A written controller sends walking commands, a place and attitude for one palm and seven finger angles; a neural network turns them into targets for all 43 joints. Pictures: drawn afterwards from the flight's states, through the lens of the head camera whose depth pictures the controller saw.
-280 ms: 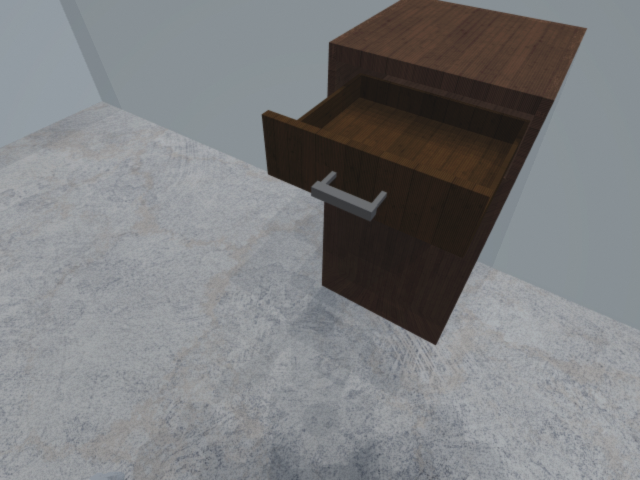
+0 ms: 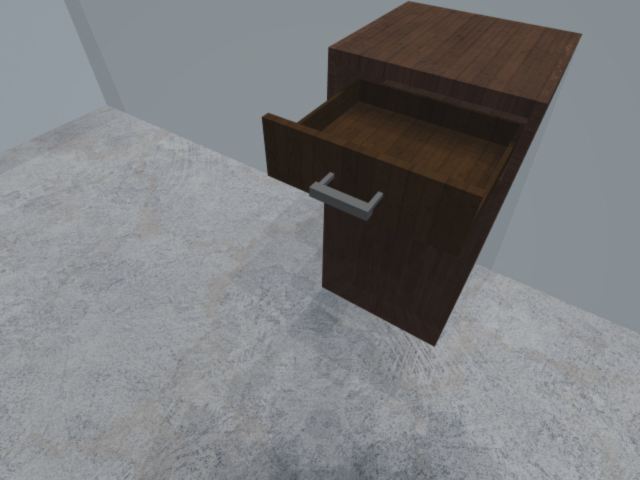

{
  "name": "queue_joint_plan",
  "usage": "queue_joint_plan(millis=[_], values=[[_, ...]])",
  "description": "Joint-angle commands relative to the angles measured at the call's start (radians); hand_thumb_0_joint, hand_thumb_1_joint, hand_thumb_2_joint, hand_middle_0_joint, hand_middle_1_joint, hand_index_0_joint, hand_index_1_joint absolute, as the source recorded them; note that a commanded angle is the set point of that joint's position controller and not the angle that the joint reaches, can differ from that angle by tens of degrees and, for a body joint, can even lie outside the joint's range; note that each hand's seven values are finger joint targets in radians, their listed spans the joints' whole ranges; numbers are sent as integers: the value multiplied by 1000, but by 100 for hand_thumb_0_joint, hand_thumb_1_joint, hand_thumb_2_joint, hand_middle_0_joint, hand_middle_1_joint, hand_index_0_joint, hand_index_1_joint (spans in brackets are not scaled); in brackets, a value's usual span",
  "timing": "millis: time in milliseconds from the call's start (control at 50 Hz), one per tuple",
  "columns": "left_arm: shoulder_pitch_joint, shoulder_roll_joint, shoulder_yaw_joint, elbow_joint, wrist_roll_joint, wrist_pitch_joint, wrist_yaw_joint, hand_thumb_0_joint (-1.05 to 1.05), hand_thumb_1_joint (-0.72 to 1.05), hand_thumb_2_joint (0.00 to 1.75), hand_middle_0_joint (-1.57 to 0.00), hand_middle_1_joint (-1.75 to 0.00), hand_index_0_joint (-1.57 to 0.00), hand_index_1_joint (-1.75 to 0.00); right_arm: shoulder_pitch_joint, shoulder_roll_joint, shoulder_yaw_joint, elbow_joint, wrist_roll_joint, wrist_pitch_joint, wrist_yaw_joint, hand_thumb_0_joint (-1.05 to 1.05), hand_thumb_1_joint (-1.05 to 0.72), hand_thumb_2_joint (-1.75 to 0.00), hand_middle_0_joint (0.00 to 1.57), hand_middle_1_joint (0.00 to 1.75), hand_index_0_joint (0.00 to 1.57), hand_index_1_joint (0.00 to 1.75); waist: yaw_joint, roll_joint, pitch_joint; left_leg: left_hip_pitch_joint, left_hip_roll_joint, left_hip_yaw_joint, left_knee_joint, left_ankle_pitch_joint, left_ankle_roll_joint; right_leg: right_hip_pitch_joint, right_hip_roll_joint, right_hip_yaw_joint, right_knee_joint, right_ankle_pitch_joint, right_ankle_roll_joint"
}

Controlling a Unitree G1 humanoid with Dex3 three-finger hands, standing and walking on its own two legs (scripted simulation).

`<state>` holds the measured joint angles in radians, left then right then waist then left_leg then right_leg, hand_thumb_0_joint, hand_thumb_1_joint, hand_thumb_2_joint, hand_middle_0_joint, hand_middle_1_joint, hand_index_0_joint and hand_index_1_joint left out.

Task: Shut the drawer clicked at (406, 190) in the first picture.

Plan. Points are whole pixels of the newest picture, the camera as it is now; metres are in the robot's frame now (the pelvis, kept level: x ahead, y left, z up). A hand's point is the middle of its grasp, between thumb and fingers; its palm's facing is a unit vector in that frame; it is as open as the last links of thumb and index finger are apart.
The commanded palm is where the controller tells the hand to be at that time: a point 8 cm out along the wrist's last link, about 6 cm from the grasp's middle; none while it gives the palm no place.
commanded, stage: stand and wait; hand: left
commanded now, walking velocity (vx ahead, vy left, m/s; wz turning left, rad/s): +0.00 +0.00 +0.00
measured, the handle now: (346, 194) +0.58 -0.01 +0.03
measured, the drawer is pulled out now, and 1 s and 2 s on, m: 0.28 0.28 0.28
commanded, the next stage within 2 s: look at it before walking up in 0.54 s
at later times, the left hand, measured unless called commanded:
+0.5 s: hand out of the picture +0.06 +0.24 -0.15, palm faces -0.04 -0.94 -0.34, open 7.4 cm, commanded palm none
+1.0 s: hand out of the picture +0.08 +0.23 -0.15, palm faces -0.04 -0.94 -0.34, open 7.4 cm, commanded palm none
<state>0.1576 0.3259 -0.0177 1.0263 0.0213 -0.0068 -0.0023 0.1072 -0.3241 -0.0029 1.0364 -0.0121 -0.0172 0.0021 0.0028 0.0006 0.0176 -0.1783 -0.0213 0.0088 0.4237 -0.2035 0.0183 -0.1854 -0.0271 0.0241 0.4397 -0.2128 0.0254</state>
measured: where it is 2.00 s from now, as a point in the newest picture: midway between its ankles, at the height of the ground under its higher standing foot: outside the picture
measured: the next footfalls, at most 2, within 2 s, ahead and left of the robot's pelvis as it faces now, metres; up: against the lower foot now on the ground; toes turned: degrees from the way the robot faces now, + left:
none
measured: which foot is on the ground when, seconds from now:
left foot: down 0.00-1.00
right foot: down 0.00-1.00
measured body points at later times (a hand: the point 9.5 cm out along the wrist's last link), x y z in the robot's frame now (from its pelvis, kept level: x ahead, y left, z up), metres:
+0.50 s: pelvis -0.01 -0.01 +0.00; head -0.01 -0.01 +0.45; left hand +0.06 +0.29 -0.13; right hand +0.05 -0.31 -0.13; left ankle +0.02 +0.11 -0.74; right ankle +0.02 -0.14 -0.74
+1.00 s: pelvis +0.00 -0.01 +0.00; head +0.01 -0.01 +0.45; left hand +0.08 +0.28 -0.13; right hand +0.08 -0.31 -0.13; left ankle +0.02 +0.11 -0.74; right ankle +0.02 -0.14 -0.74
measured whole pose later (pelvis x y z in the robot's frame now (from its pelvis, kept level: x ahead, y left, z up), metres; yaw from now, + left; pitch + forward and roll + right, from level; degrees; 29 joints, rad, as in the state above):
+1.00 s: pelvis +0.00 -0.01 +0.00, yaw +0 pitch -2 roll +0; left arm 0.14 0.33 -0.01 1.08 0.02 -0.02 0.00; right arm 0.11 -0.33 -0.01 1.12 -0.01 -0.02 0.00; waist 0.00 0.00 0.05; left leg -0.15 0.00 0.00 0.35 -0.17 0.00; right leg -0.16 -0.01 0.02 0.37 -0.17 0.01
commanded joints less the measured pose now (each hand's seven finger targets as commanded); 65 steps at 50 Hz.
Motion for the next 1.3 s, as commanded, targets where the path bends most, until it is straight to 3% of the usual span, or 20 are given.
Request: queue_joint_plan(millis=[0,480,900,1280], values=[[-40,213,52,-60,-6,-22,14,0,90,90,-20,-30,-20,-30,-41,-208,-47,-45,0,-25,-11,0,-90,-90,20,30,20,30,-7,-1,-33,-4,119,-117,-100,44,21,-11,-84,93,-95,11,-53],[-36,216,53,-9,-8,-22,14,0,90,90,-20,-30,-20,-30,-8,-217,-43,28,2,-20,-11,0,-90,-90,20,30,20,30,-7,-11,-9,-6,125,-124,-138,-14,8,-10,-88,114,-147,-58,-53],[-43,214,53,-10,-7,-27,15,0,90,90,-20,-30,-20,-30,-24,-213,-41,24,4,-24,-13,0,-90,-90,20,30,20,30,-5,-4,-48,47,136,-116,-127,113,7,27,-92,96,-137,87,-53],[-46,208,56,-14,-8,-22,14,0,90,90,-20,-30,-20,-30,-25,-209,-42,26,3,-20,-19,0,-90,-90,20,30,20,30,-8,-2,-39,74,144,-91,-114,139,-2,23,-89,110,-137,154,-55]])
